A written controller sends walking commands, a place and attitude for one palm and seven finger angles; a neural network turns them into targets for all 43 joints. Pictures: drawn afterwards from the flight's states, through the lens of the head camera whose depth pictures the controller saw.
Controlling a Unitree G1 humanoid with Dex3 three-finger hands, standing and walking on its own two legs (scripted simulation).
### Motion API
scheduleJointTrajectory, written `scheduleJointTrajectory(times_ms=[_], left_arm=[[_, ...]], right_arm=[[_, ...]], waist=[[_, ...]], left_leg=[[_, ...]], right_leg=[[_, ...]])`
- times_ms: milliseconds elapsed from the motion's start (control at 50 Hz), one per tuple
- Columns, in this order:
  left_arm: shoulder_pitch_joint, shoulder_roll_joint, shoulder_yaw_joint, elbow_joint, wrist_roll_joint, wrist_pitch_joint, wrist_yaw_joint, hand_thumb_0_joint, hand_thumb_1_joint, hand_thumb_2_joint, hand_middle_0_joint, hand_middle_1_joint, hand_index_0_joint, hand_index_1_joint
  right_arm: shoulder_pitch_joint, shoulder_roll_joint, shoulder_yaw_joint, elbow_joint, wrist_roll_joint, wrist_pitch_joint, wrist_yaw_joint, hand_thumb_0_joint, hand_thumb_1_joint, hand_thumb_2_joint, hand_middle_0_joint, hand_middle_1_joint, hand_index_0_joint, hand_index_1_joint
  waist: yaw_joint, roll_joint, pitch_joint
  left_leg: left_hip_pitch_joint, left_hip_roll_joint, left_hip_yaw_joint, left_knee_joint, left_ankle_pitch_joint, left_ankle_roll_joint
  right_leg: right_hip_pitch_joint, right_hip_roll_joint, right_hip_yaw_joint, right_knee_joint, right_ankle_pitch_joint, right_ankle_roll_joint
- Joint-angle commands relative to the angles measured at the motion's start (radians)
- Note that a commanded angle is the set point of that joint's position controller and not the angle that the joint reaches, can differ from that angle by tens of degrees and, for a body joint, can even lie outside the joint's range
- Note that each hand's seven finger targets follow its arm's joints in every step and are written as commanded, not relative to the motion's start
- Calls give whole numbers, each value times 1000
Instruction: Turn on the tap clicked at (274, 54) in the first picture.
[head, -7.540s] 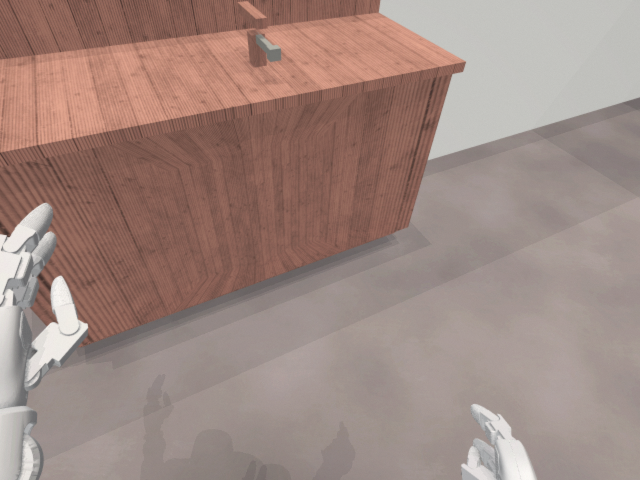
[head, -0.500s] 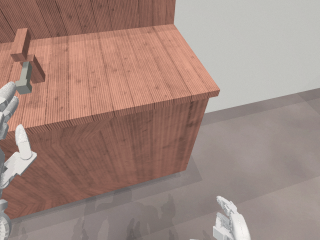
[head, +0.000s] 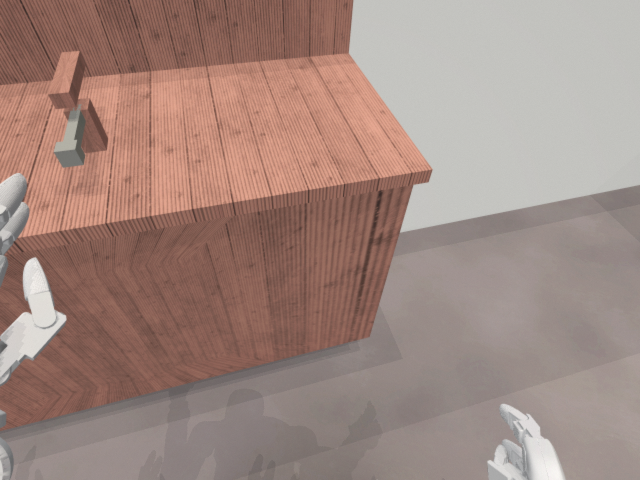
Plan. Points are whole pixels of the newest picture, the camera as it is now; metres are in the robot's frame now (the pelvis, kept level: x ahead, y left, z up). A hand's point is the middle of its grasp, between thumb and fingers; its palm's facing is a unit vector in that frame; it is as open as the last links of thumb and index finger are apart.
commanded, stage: come to a stop and stand still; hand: left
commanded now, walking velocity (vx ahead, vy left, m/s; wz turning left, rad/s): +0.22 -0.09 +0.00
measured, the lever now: (70, 153) +0.51 +0.40 +0.11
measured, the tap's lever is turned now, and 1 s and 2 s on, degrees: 0 0 0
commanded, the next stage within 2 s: look again from close up in 0.52 s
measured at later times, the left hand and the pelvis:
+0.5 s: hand (79, 360) +0.18 +0.21 +0.17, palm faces +0.34 -0.80 -0.49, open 7.4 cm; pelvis -0.04 -0.03 +0.01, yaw +0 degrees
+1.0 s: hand out of the picture +0.18 +0.29 +0.16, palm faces +0.35 -0.83 -0.44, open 7.4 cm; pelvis -0.04 +0.05 +0.01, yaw -2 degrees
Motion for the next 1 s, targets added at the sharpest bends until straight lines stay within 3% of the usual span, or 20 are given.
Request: scheduleJointTrajectory(times_ms=[0,100,180,220,260,300,360,500,540,580,600,620,640,660,700,720,820,840,900,980], left_arm=[[-106,120,83,-71,10,-52,8,0,900,900,-200,-300,-200,-300],[-240,62,-23,-55,19,-40,-5,0,900,900,-200,-300,-200,-300],[-262,106,10,-73,25,-32,0,0,900,900,-200,-300,-200,-300],[-244,167,60,-86,20,-30,8,0,900,900,-200,-300,-200,-300],[-196,182,97,-87,-8,-21,3,0,900,900,-200,-300,-200,-300],[-70,181,138,-71,-17,-37,-1,0,900,900,-200,-300,-200,-300],[1,169,160,-77,-20,-62,-4,0,900,900,-200,-300,-200,-300],[-18,124,104,-69,-15,-59,4,0,900,900,-200,-300,-200,-300],[-78,117,73,-124,-14,-56,5,0,900,900,-200,-300,-200,-300],[-114,124,58,-173,-7,-61,6,0,900,900,-200,-300,-200,-300],[-963,839,648,-157,91,-127,0,0,900,900,-200,-300,-200,-300],[-487,300,221,248,40,-85,-52,0,900,900,-200,-300,-200,-300],[-393,260,204,142,2,-75,-45,0,900,900,-200,-300,-200,-300],[-451,145,82,170,-8,-89,-56,0,900,900,-200,-300,-200,-300],[-389,121,29,7,-14,-108,-63,0,900,900,-200,-300,-200,-300],[-348,86,-2,-38,-9,-113,-65,0,900,900,-200,-300,-200,-300],[-126,154,121,-47,-18,-96,-52,0,900,900,-200,-300,-200,-300],[-94,215,194,-18,-24,-91,-45,0,900,900,-200,-300,-200,-300],[-178,175,190,2,-31,-88,-50,0,900,900,-200,-300,-200,-300],[-290,137,124,-15,-17,-88,-57,0,900,900,-200,-300,-200,-300]], right_arm=[[-94,-68,5,-127,3,-77,1,0,-900,-900,200,300,200,300],[-64,-83,5,-100,7,-113,12,0,-900,-900,200,300,200,300],[-76,-74,15,-92,-2,-113,17,0,-900,-900,200,300,200,300],[-62,-40,19,-96,-1,-102,22,0,-900,-900,200,300,200,300],[-95,-45,6,-95,3,-98,25,0,-900,-900,200,300,200,300],[-111,-22,23,-97,-2,-80,25,0,-900,-900,200,300,200,300],[-117,-8,34,-113,-1,-54,26,0,-900,-900,200,300,200,300],[-83,-48,2,-129,-2,-74,16,0,-900,-900,200,300,200,300],[-68,-60,-5,-129,-1,-81,11,0,-900,-900,200,300,200,300],[-69,-89,-18,-136,-2,-83,5,0,-900,-900,200,300,200,300],[28,-111,-68,-123,-41,-159,4,0,-900,-900,200,300,200,300],[4,-37,-28,-97,-14,-155,23,0,-900,-900,200,300,200,300],[-56,-59,-15,-136,14,-141,32,0,-900,-900,200,300,200,300],[-50,-54,-8,-139,17,-157,35,0,-900,-900,200,300,200,300],[-63,-88,-11,-148,11,-184,54,0,-900,-900,200,300,200,300],[-78,-82,-5,-159,14,-193,68,0,-900,-900,200,300,200,300],[-78,-86,0,-195,8,-193,88,0,-900,-900,200,300,200,300],[-85,-89,2,-194,2,-183,80,0,-900,-900,200,300,200,300],[-93,-73,17,-195,-1,-159,63,0,-900,-900,200,300,200,300],[-78,-73,21,-176,-16,-163,55,0,-900,-900,200,300,200,300]], waist=[[0,274,-34],[-8,258,-15],[6,200,-90],[-10,-54,-146],[18,-152,-140],[13,-19,-120],[7,-54,-151],[22,-96,-183],[3,-30,-191],[7,101,-182],[82,-2,-13],[27,-48,-155],[32,130,-116],[14,190,-113],[29,365,-125],[40,378,-133],[50,-12,-176],[52,7,-169],[35,71,-104],[27,167,-152]], left_leg=[[-226,301,-272,-342,-223,159],[-100,249,-201,-276,-170,141],[-89,196,-134,-117,-56,97],[-185,72,9,141,-76,26],[-285,-3,-29,419,-206,-3],[-336,22,-63,504,-147,-16],[-313,33,-29,362,-104,-22],[-134,-1,35,63,-36,6],[2,0,30,-69,65,11],[91,119,-88,-147,193,53],[-138,101,44,38,103,32],[-64,0,-47,65,71,25],[13,1,-41,-8,23,28],[40,12,-7,-47,-13,23],[44,80,-113,-172,-36,63],[-13,127,-163,-224,-61,82],[-74,137,-128,-203,41,53],[-76,127,-119,-224,16,34],[-95,140,-124,-284,-56,8],[-2,131,-88,-238,-45,15]], right_leg=[[43,14,66,302,-212,35],[20,37,14,133,-216,45],[216,29,12,-197,-102,35],[289,-177,274,-267,53,-57],[286,-310,440,-312,145,-144],[291,-297,379,-294,286,-147],[345,-251,225,-243,486,-123],[314,-220,236,-228,340,-99],[251,-189,206,-193,234,-62],[166,-90,159,-95,107,-6],[20,-84,240,-226,47,8],[88,-186,344,-198,82,-86],[42,-185,360,-197,31,-97],[41,-136,299,-195,-55,-86],[68,-28,171,-97,-113,-38],[122,0,108,-17,-87,-19],[225,11,84,-59,19,-1],[219,13,85,-80,0,2],[187,27,71,-70,-27,3],[177,29,54,-84,-25,-7]])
